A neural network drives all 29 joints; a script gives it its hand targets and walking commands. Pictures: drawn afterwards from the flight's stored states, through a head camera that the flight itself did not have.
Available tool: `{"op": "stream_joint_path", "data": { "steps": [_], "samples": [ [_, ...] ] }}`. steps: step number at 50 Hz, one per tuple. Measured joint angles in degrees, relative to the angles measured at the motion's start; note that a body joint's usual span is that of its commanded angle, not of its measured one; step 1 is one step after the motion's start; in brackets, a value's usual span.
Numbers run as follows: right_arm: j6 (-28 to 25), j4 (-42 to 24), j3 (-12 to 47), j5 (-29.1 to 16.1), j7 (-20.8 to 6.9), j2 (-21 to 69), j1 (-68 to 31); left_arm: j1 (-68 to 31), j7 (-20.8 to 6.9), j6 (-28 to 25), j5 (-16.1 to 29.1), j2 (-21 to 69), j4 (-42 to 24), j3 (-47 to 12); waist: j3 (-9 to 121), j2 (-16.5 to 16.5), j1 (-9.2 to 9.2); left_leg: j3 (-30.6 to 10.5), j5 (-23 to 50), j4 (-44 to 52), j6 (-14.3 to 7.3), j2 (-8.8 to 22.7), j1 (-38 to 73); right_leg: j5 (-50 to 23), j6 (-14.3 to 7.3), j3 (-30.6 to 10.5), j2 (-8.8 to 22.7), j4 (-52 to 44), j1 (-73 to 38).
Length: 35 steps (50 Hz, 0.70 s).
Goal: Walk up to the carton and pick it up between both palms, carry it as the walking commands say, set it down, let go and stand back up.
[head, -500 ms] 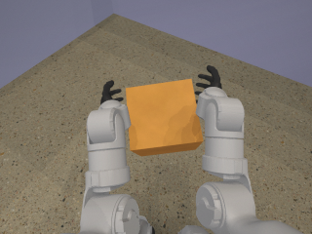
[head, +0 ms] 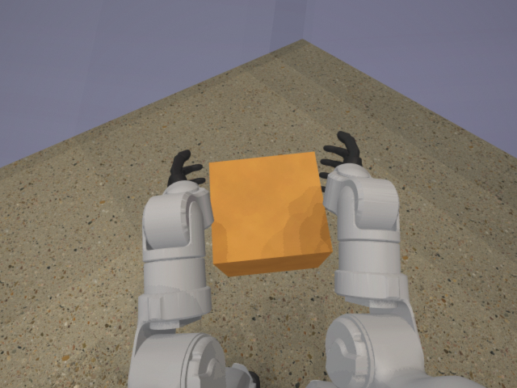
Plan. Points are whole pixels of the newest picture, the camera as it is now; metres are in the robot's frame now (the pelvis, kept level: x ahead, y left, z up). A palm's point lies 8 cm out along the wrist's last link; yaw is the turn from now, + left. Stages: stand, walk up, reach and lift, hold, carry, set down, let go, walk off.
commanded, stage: carry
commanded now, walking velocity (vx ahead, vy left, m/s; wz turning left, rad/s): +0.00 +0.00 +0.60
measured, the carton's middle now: (267, 219) +0.37 +0.00 +0.02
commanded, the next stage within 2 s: none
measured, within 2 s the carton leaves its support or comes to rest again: neither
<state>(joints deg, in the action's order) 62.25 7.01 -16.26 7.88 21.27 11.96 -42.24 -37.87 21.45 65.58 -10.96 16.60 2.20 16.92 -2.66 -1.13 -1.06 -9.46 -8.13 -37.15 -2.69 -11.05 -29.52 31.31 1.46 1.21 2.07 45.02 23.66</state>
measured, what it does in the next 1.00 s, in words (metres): steps on the spot, turning left: left foot, then left foot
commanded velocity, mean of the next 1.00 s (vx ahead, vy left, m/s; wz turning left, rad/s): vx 0.00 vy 0.00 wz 0.60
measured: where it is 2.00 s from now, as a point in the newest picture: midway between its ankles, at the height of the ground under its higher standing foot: outside the picture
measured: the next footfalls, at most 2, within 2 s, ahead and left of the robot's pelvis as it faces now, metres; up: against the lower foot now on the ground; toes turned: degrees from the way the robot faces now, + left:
left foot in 0.20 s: +0.07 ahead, +0.14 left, +0.00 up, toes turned +16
left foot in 0.94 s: -0.04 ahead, +0.14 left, +0.00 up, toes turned +29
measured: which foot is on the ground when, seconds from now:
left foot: down 0.00-0.06, up 0.08-0.18, down 0.20-0.82, up 0.84-0.92, down 0.94-1.00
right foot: down 0.00-1.00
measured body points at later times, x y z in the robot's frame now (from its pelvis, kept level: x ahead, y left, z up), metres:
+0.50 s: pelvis -0.04 -0.02 +0.00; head -0.01 -0.02 +0.44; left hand +0.27 +0.20 +0.10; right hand +0.35 -0.03 +0.11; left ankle +0.04 +0.12 -0.70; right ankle +0.02 -0.13 -0.71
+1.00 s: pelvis -0.07 -0.02 -0.01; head -0.05 +0.00 +0.44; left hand +0.18 +0.28 +0.10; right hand +0.31 +0.08 +0.11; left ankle -0.04 +0.14 -0.71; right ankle +0.02 -0.13 -0.71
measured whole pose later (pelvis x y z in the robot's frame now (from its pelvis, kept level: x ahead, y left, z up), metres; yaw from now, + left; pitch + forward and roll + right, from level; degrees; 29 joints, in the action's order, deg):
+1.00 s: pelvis -0.07 -0.02 -0.01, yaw +33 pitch +2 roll -2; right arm 61.8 7.4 -16.3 7.9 23.1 12.9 -39.8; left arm -39.1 22.4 64.5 -11.0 15.8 5.4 16.5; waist -0.3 -0.9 0.9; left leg -6.7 -11.4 -44.5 1.4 -1.5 -33.4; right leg 26.6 2.0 11.4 6.6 47.0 24.8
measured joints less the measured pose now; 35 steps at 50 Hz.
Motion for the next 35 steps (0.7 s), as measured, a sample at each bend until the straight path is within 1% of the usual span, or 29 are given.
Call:
{"op": "stream_joint_path", "data": {
  "steps": [1,2,3,4,5,7,9,10,11,12,14,16,18,19,21,22,24,26,27,28,29,30,31,33,35],
  "samples": [
    [0.0,0.0,0.0,0.0,-0.1,0.0,0.3,0.4,-0.3,0.0,0.0,-0.1,0.0,-0.3,-0.2,-0.7,-0.03,-0.7,0.4,0.3,0.5,0.0,0.2,-3.1,-0.2,0.4,-0.2,-1.4,-0.5],
    [0.0,0.0,0.0,0.0,-0.1,0.0,0.8,0.6,-0.4,0.1,0.0,-0.1,0.2,-0.6,-0.3,-1.3,-0.03,-1.4,0.5,0.5,2.2,0.0,0.5,-6.8,-0.3,1.0,-0.3,-2.7,-1.2],
    [0.1,0.0,0.0,0.0,0.0,0.0,1.1,0.4,-0.3,0.2,0.0,-0.2,0.7,-0.6,-0.3,-1.1,-0.03,-1.4,-1.0,0.0,4.2,-0.2,0.5,-11.4,-0.7,1.3,0.2,-3.9,-1.9],
    [0.2,0.0,0.0,0.0,0.4,0.0,1.3,0.0,0.0,0.2,0.0,-0.2,1.4,-0.6,-0.3,-1.1,0.36,-0.9,-5.5,-2.5,5.4,-0.2,0.0,-12.6,-0.8,2.1,0.7,-4.0,-2.4],
    [0.2,0.0,0.0,0.0,0.9,0.0,1.3,-0.5,0.4,0.2,0.0,-0.2,1.9,-0.6,-0.3,-1.0,0.84,0.0,-9.8,-5.9,6.0,0.4,-0.7,-12.2,-0.9,3.0,1.2,-4.0,-3.0],
    [0.2,0.0,0.0,0.0,1.7,0.0,1.0,-1.8,1.1,0.2,0.0,-0.2,3.0,-0.2,0.2,-1.0,1.6,1.6,-13.6,-9.3,6.1,3.2,-1.0,-10.9,-0.8,4.6,1.9,-4.0,-3.6],
    [0.3,0.0,0.0,0.0,2.1,-0.2,1.0,-3.0,1.6,0.1,0.0,-0.1,4.1,0.2,1.3,-1.1,2.49,1.9,-14.4,-9.0,6.0,6.5,-0.5,-10.4,-0.6,6.5,2.4,-3.9,-3.7],
    [0.4,0.0,0.0,0.0,2.1,-0.2,1.0,-2.9,1.7,0.1,0.0,-0.1,4.2,0.2,1.8,-1.0,2.76,1.8,-13.8,-7.0,5.9,8.0,0.7,-10.1,-0.4,7.2,2.6,-3.5,-3.5],
    [0.4,0.0,0.0,0.0,1.9,-0.2,1.1,-2.7,1.5,0.0,0.0,-0.1,4.2,0.2,2.2,-1.0,3.06,2.0,-7.8,-4.9,5.4,8.5,0.9,-9.6,-0.1,7.8,3.0,-2.7,-3.2],
    [0.4,0.0,0.0,0.0,1.7,-0.2,1.1,-2.5,1.5,-0.2,0.0,-0.1,4.2,0.2,2.3,-0.8,2.85,2.1,-3.9,-5.0,4.1,8.2,0.4,-9.0,0.0,7.5,3.1,-1.3,-2.6],
    [0.4,0.3,0.0,0.0,1.4,-0.2,1.1,-1.9,1.4,-0.3,0.0,-0.1,4.2,0.2,2.3,-0.3,2.17,1.6,-3.5,-5.0,3.1,7.5,-0.6,-2.1,0.4,5.0,1.8,2.3,-0.2],
    [0.4,0.4,0.0,0.0,0.8,-0.2,1.3,-0.8,0.8,-0.3,0.0,-0.1,3.3,0.0,2.3,-0.2,1.45,0.8,-3.6,-4.7,3.1,6.9,-1.7,-0.4,0.5,3.4,0.7,3.2,1.5],
    [0.3,0.4,0.0,0.0,0.3,0.2,1.6,0.8,0.0,-0.2,0.0,-0.2,1.8,-0.5,2.1,0.1,0.99,0.3,-2.9,-4.4,3.4,5.8,-2.4,-0.4,0.5,2.8,0.7,2.7,1.6],
    [0.2,0.4,0.0,0.0,0.1,0.4,1.9,1.4,-0.4,-0.2,0.0,-0.4,1.3,-0.8,1.7,0.0,0.86,-0.1,-2.5,-4.3,3.7,5.3,-2.4,-2.1,0.4,2.8,0.7,2.2,1.4],
    [0.0,0.4,0.0,0.0,-0.3,0.7,3.1,2.5,-1.1,0.1,0.0,-0.7,1.0,-1.4,1.4,-0.7,0.7,-1.3,-2.0,-4.0,4.6,5.0,-2.3,-9.2,-0.3,3.8,0.7,0.1,0.6],
    [0.0,0.4,0.0,0.0,-0.3,0.7,3.6,2.5,-1.1,0.2,0.0,-0.7,1.4,-1.4,1.1,-0.4,0.62,-1.4,-4.2,-4.7,5.2,4.6,-2.3,-10.8,-0.9,4.2,1.1,-0.1,0.1],
    [0.1,0.4,0.0,0.0,0.6,0.7,3.6,1.4,-0.5,0.2,0.0,-0.7,2.5,-1.4,1.1,-0.4,1.22,0.6,-10.9,-9.2,5.9,5.1,-3.6,-10.0,-1.3,5.8,2.3,-0.1,-0.5],
    [0.1,0.4,0.0,0.0,1.6,0.7,2.9,-0.2,0.4,0.2,0.0,-0.7,3.3,-1.0,1.3,-0.4,1.83,2.7,-12.6,-11.1,5.9,6.9,-3.9,-9.3,-1.2,7.3,3.3,-0.2,-0.6],
    [0.0,0.4,0.0,0.0,1.7,0.6,2.7,-0.8,0.8,0.2,0.0,-0.7,3.4,-0.9,1.7,-0.4,2.2,3.1,-12.9,-11.1,5.9,7.9,-3.6,-9.2,-1.1,8.2,3.7,-0.1,-0.6],
    [0.0,0.4,0.0,0.0,1.8,0.6,2.7,-1.0,1.0,0.2,0.0,-0.7,3.4,-0.9,2.1,-0.4,2.5,3.1,-13.0,-10.3,5.9,8.9,-2.7,-9.1,-0.9,9.1,3.9,-0.1,-0.6],
    [0.0,0.4,0.0,0.0,1.6,0.6,2.8,-0.9,1.0,0.1,0.0,-0.7,3.4,-0.9,2.5,-0.4,2.63,3.1,-9.9,-8.2,5.6,9.7,-1.7,-8.9,-0.7,9.7,4.1,0.2,-0.4],
    [0.0,0.4,0.0,0.0,1.4,0.6,2.8,-0.7,0.9,-0.1,0.0,-0.7,3.3,-0.9,2.6,-0.2,2.47,3.1,-5.2,-7.4,4.8,9.6,-1.8,-8.7,-0.4,9.9,4.4,0.8,-0.1],
    [0.0,0.4,0.0,0.0,1.2,0.6,2.9,-0.4,0.7,-0.3,0.0,-0.7,3.3,-0.8,2.6,0.2,2.17,3.1,-4.4,-7.4,4.2,9.3,-2.1,-6.2,0.2,9.4,4.4,1.6,0.4],
    [-0.1,0.4,0.0,0.0,1.1,0.6,2.8,-0.2,0.5,-0.4,0.0,-0.7,3.2,-0.8,2.6,0.2,1.42,2.5,-4.8,-7.2,3.5,8.8,-3.3,-0.5,0.9,7.0,2.8,3.4,2.3],
    [-0.2,0.4,0.0,0.0,0.6,0.7,2.8,0.7,0.1,-0.4,0.0,-0.7,1.9,-0.9,2.5,0.4,1.05,1.9,-4.4,-6.6,3.5,7.9,-4.1,0.0,1.0,5.2,1.9,3.5,3.1]
  ]
}}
